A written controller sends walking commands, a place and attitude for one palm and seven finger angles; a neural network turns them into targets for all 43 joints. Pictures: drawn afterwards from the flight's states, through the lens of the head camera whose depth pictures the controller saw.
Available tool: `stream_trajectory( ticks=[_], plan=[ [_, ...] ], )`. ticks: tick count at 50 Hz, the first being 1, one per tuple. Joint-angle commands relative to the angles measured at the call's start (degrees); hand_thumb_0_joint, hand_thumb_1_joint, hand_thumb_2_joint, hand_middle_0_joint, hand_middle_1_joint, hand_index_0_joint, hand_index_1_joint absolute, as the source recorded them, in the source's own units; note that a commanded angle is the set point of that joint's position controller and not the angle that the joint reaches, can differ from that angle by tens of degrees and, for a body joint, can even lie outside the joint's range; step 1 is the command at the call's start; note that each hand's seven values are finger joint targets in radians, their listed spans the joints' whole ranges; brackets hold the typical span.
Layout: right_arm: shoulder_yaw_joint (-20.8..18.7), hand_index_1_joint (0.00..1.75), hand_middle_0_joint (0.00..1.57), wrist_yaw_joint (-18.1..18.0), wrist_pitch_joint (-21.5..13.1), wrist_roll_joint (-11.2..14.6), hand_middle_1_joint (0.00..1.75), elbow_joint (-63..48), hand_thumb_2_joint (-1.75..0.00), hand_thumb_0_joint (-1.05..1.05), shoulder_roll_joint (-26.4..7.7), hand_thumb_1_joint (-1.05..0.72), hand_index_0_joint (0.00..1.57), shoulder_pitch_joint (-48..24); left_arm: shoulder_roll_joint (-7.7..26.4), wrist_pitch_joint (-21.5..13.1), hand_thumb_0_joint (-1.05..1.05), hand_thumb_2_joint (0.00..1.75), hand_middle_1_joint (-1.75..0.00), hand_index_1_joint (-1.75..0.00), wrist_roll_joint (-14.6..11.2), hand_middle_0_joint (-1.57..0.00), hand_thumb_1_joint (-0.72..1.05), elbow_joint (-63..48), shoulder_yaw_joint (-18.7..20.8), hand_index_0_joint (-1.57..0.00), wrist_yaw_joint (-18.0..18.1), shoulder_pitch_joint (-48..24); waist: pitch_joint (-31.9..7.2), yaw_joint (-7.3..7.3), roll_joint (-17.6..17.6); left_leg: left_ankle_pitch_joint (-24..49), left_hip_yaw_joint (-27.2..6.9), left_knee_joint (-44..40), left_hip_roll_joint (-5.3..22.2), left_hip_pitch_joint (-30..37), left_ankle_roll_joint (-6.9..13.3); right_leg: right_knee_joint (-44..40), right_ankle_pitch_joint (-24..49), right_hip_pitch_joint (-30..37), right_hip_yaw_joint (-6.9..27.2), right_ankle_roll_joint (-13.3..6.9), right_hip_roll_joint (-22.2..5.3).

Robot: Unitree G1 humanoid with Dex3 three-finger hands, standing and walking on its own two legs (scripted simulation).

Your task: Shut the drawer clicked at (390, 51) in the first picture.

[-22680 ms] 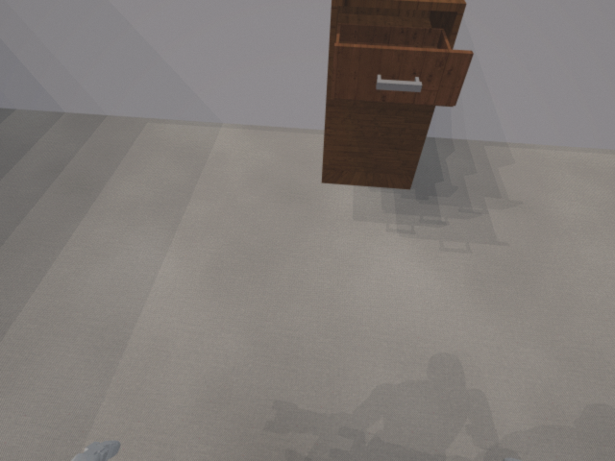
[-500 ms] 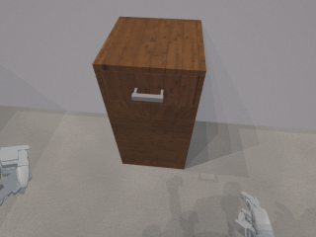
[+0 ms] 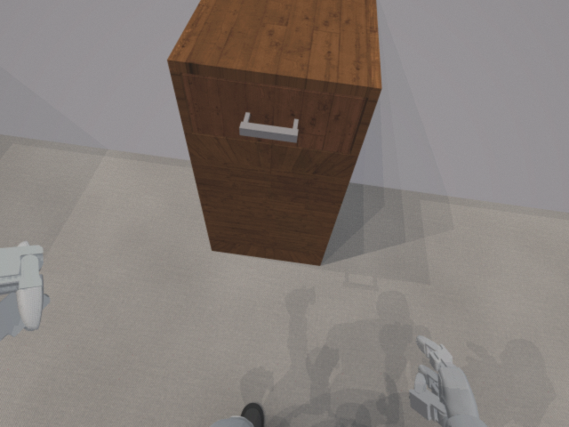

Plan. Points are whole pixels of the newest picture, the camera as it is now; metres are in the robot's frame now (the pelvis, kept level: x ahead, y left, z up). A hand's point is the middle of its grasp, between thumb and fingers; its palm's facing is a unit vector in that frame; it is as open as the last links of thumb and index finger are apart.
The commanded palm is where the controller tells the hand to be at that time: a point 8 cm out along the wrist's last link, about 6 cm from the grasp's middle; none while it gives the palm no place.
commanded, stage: step back with the hand held close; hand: left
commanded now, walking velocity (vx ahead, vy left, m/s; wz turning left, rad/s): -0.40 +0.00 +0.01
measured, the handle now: (270, 126) +0.70 +0.09 -0.06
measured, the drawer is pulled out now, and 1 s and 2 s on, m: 0.00 0.00 0.00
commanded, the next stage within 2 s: stop stepping back and stand still in 0.28 s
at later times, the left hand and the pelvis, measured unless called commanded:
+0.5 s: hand out of the picture +0.06 +0.18 +0.16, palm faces +0.24 -0.83 -0.51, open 3.3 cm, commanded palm -0.01 +0.23 +0.18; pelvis -0.15 -0.05 +0.00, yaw -1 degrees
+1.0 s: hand out of the picture -0.06 +0.19 +0.17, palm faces +0.44 -0.74 -0.50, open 3.3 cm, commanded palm -0.12 +0.23 +0.18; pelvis -0.23 -0.06 -0.01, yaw +4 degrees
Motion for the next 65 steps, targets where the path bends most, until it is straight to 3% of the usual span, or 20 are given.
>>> stream_trajectory(
  ticks=[1,5,8,13,15,17,21,25,27,30,36,38,39,41,46,48,49,56,60,65],
  plan=[
    [-3.93,0.3,0.2,1.2,-2.1,-0.03,0.3,-7.24,-0.9,0.0,-9.01,-0.9,0.2,0.04,10.02,-2.63,0.0,0.9,-1.6,-1.6,-1.68,-1.4,0.9,-15.39,7.25,-1.4,0.53,5.56,-24.03,0.34,11.46,44.19,-13.32,1.41,14.8,42.7,2.27,-2.93,-2.26,-12.29,-0.04,1.04,-0.13],
    [-3.45,0.3,0.2,1.6,0.57,0.9,0.3,-10.62,-0.9,0.0,-8.67,-0.9,0.2,-3.85,12.33,-1.57,0.0,0.9,-1.6,-1.6,-3.66,-1.4,0.9,-17.01,11.41,-1.4,-0.44,8.2,-20.88,1.29,8.59,22.62,-9.35,-0.99,13.56,26.94,1.03,-10.12,4.89,-2.06,-2.23,1.14,-1.78],
    [-2.55,0.3,0.2,1.01,3.63,4.12,0.3,-12.89,-0.9,0.0,-6.81,-0.9,0.2,-5.35,12.87,-1.87,0.0,0.9,-1.6,-1.6,-4.84,-1.4,0.9,-12.56,13.47,-1.4,-0.61,9.08,-12.93,0.01,-15.26,-10.06,2.83,15.38,1.11,12.27,-3.64,-18.64,41.98,-2.82,4.14,3.54,-15.94],
    [-0.23,0.3,0.2,-2.28,4.12,3.1,0.3,-10.85,-0.9,0.0,-6.17,-0.9,0.2,-7.48,8.65,0.78,0.0,0.9,-1.6,-1.6,-2.39,-1.4,0.9,-5.83,7.11,-1.4,-0.01,4.31,-6.7,-1.7,-0.65,-12.57,3.42,12.27,-0.7,3.28,-3.75,-5.44,72.47,3.41,-0.53,2.06,-14.02],
    [-1.17,0.3,0.2,-3.1,4.0,3.5,0.3,-9.41,-0.9,0.0,-8.62,-0.9,0.2,-4.43,8.49,0.47,0.0,0.9,-1.6,-1.6,-2.16,-1.4,0.9,-9.81,3.2,-1.4,0.21,-1.48,-8.11,-2.94,2.15,16.35,0.82,0.09,3.0,17.49,-1.4,-0.51,61.18,-1.33,-4.22,6.75,-7.69],
    [-2.74,0.3,0.2,-1.39,2.18,3.55,0.3,-9.59,-0.9,0.0,-10.52,-0.9,0.2,-1.56,7.48,-0.62,0.0,0.9,-1.6,-1.6,-1.99,-1.4,0.9,-12.12,1.09,-1.4,-0.38,-3.44,-10.91,-1.23,8.37,43.72,-12.6,-5.53,18.11,32.21,4.91,15.92,1.02,-14.76,-0.36,5.92,-1.63],
    [-3.83,0.3,0.2,-0.1,-1.48,2.0,0.3,-9.57,-0.9,0.0,-8.71,-0.9,0.2,-0.13,9.38,1.52,0.0,0.9,-1.6,-1.6,-1.37,-1.4,0.9,-12.45,6.42,-1.4,1.3,6.15,-15.23,0.69,11.82,20.33,-12.77,-3.9,16.8,24.45,5.57,14.62,-7.29,-10.66,0.05,1.19,-3.68],
    [-3.0,0.3,0.2,-1.47,-0.56,2.81,0.3,-13.37,-0.9,0.0,-8.71,-0.9,0.2,-3.57,9.78,1.92,0.0,0.9,-1.6,-1.6,-0.29,-1.4,0.9,-11.78,8.47,-1.4,2.42,8.88,-2.26,-0.34,8.63,-32.94,-5.36,-5.87,8.28,-11.32,-0.08,-2.2,-2.74,10.56,-4.38,-0.08,-3.79],
    [-3.68,0.3,0.2,-1.96,-0.08,2.11,0.3,-12.96,-0.9,0.0,-7.53,-0.9,0.2,-2.87,11.08,1.08,0.0,0.9,-1.6,-1.6,-0.08,-1.4,0.9,-10.53,9.04,-1.4,2.93,4.34,1.94,-1.14,-10.55,-24.41,-0.91,27.71,-0.29,-1.34,-5.01,-27.23,-27.48,-15.68,24.83,-8.56,-23.25],
    [-3.59,0.3,0.2,-2.2,-0.06,1.65,0.3,-8.24,-0.9,0.0,-6.82,-0.9,0.2,1.64,7.41,1.21,0.0,0.9,-1.6,-1.6,0.63,-1.4,0.9,-5.18,5.62,-1.4,3.27,-3.39,-0.14,-3.47,-7.5,-18.9,-2.7,38.95,3.73,4.49,-4.76,-24.16,-25.41,-20.81,15.56,-7.38,-21.86],
    [-2.55,0.3,0.2,-3.98,-3.33,1.04,0.3,-7.13,-0.9,0.0,-7.67,-0.9,0.2,1.48,4.96,0.53,0.0,0.9,-1.6,-1.6,2.13,-1.4,0.9,-8.19,0.63,-1.4,3.86,-7.23,0.62,-2.89,-1.24,-21.33,2.02,2.97,3.0,15.87,-1.18,-12.37,-17.17,-14.13,2.32,-4.49,-15.38],
    [-2.58,0.3,0.2,-3.73,-4.27,1.09,0.3,-8.3,-0.9,0.0,-9.27,-0.9,0.2,1.81,5.46,-0.71,0.0,0.9,-1.6,-1.6,2.31,-1.4,0.9,-11.75,2.17,-1.4,3.96,-5.97,0.29,-2.31,16.49,-27.16,-16.79,-8.53,13.49,15.65,4.2,8.9,-5.6,-14.74,-5.18,-0.34,-5.02],
    [-2.69,0.3,0.2,-3.19,-4.44,0.91,0.3,-7.84,-0.9,0.0,-8.8,-0.9,0.2,2.42,7.16,-0.59,0.0,0.9,-1.6,-1.6,3.21,-1.4,0.9,-12.84,3.77,-1.4,3.53,-4.73,-3.77,-1.61,16.14,-18.36,-17.06,-7.93,15.22,15.97,5.33,19.06,-4.71,-14.16,-9.19,1.64,-1.57],
    [-2.52,0.3,0.2,-1.9,-5.33,1.72,0.3,-7.87,-0.9,0.0,-6.64,-0.9,0.2,2.19,7.37,0.08,0.0,0.9,-1.6,-1.6,2.49,-1.4,0.9,-10.98,5.25,-1.4,3.11,-2.97,2.47,-2.6,18.66,-35.81,-25.54,-15.49,18.46,6.09,7.48,28.25,-5.26,-17.29,-3.55,0.39,-3.65],
    [-2.08,0.3,0.2,-1.54,-3.92,1.45,0.3,-7.59,-0.9,0.0,-7.15,-0.9,0.2,0.39,6.33,0.58,0.0,0.9,-1.6,-1.6,2.14,-1.4,0.9,-6.83,4.57,-1.4,3.21,0.52,1.59,-0.82,5.97,-31.43,-6.49,1.26,9.73,-6.28,-0.04,-4.27,-3.99,6.75,-3.87,-1.87,-3.91],
    [-3.17,0.3,0.2,-1.59,-2.67,1.18,0.3,-7.78,-0.9,0.0,-7.03,-0.9,0.2,0.25,8.98,0.89,0.0,0.9,-1.6,-1.6,1.33,-1.4,0.9,-6.69,5.99,-1.4,2.83,-3.12,2.33,-1.41,-13.68,-25.12,0.92,30.35,1.46,-8.52,-3.29,-23.29,-20.25,-1.9,27.38,-10.8,-21.96],
    [-3.27,0.3,0.2,-1.22,-3.0,1.04,0.3,-6.83,-0.9,0.0,-7.22,-0.9,0.2,1.35,8.37,0.38,0.0,0.9,-1.6,-1.6,1.37,-1.4,0.9,-8.1,5.47,-1.4,2.88,-6.83,0.12,-1.7,-10.9,-22.18,-0.85,37.08,2.39,-7.98,-3.55,-23.14,-16.26,-1.05,28.42,-11.64,-23.77],
    [-1.76,0.3,0.2,-2.82,-3.84,0.95,0.3,-6.06,-0.9,0.0,-6.01,-0.9,0.2,0.57,5.14,-0.23,0.0,0.9,-1.6,-1.6,1.47,-1.4,0.9,-7.57,2.46,-1.4,2.91,-4.55,1.08,-2.24,-2.18,-16.49,2.69,4.68,3.63,18.81,-2.04,-14.25,-13.1,-15.61,4.89,-6.08,-14.2],
    [-1.75,0.3,0.2,-2.54,-4.8,1.58,0.3,-6.91,-0.9,0.0,-6.84,-0.9,0.2,-0.13,5.88,-1.11,0.0,0.9,-1.6,-1.6,1.95,-1.4,0.9,-9.98,3.85,-1.4,3.0,-6.75,-0.01,-1.43,14.71,-31.57,-19.75,-13.7,18.18,9.23,3.72,10.88,-3.38,-8.93,-3.64,0.52,-3.65],
    [-1.81,0.3,0.2,-1.69,-5.0,2.1,0.3,-7.55,-0.9,0.0,-6.58,-0.9,0.2,-0.15,4.86,-0.08,0.0,0.9,-1.6,-1.6,2.27,-1.4,0.9,-6.7,3.71,-1.4,2.58,-2.44,2.3,-1.23,5.43,-22.99,-5.55,-2.61,9.72,3.54,-0.57,-7.05,6.23,0.75,-0.71,-0.43,-5.11]
  ],
)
